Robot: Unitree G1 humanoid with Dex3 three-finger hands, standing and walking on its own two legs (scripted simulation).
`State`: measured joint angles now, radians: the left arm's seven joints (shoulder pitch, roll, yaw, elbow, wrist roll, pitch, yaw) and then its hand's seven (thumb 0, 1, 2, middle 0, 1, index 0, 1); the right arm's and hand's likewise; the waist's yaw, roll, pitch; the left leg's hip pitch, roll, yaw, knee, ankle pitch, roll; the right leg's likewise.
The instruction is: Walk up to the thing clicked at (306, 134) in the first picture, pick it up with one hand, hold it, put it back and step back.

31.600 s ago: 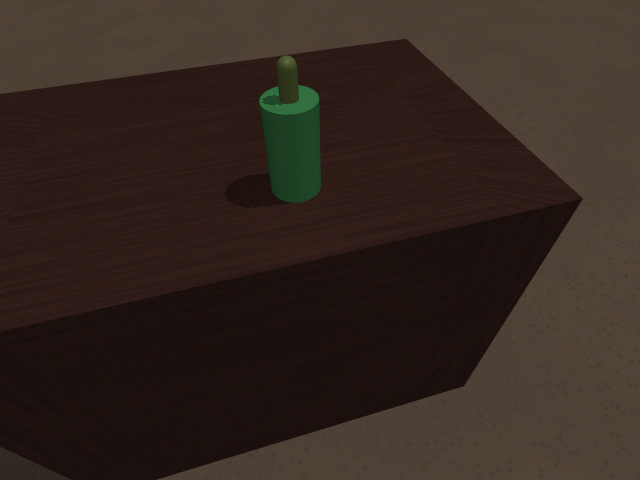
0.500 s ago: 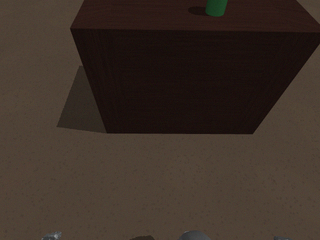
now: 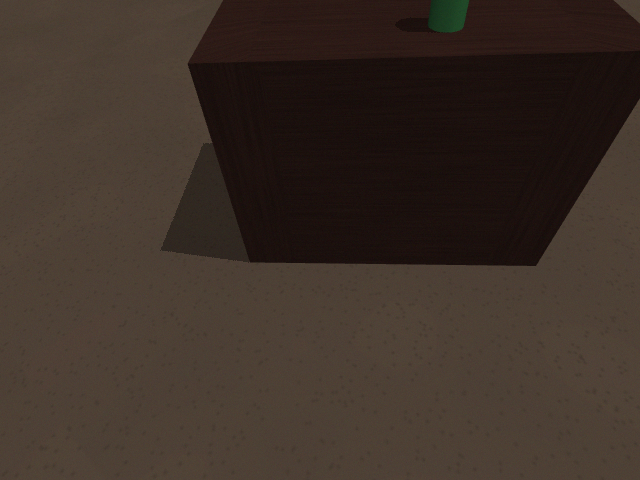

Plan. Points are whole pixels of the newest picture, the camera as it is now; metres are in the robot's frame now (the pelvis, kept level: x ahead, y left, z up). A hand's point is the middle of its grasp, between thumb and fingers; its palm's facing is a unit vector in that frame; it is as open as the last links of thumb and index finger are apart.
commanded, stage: step back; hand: right
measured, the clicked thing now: out of the picture +1.15 -0.27 +0.15
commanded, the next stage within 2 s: stand in 0.78 s
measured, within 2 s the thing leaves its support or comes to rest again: neither
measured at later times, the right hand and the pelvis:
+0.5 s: hand out of the picture +0.11 -0.27 -0.16, palm faces -0.03 +0.94 -0.35, open 7.4 cm; pelvis +0.04 -0.01 +0.00, yaw +0 degrees
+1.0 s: hand (529, 465) +0.19 -0.24 -0.13, palm faces +0.00 +0.94 -0.35, open 7.4 cm; pelvis +0.07 +0.01 +0.02, yaw +0 degrees
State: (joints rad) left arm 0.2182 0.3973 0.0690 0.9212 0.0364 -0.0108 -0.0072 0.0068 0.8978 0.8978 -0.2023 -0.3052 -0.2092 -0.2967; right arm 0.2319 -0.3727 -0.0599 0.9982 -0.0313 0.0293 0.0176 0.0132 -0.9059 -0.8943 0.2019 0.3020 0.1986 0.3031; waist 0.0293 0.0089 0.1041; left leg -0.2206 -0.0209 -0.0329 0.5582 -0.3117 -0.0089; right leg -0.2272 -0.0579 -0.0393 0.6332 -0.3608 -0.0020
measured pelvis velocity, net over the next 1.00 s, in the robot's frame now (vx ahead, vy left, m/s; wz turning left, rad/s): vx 0.07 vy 0.01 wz -0.01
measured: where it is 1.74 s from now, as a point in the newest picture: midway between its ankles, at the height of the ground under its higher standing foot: outside the picture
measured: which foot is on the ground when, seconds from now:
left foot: down 0.00-0.28, up 0.30-0.50, down 0.52-1.00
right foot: down 0.00-0.02, up 0.04-0.24, down 0.26-1.00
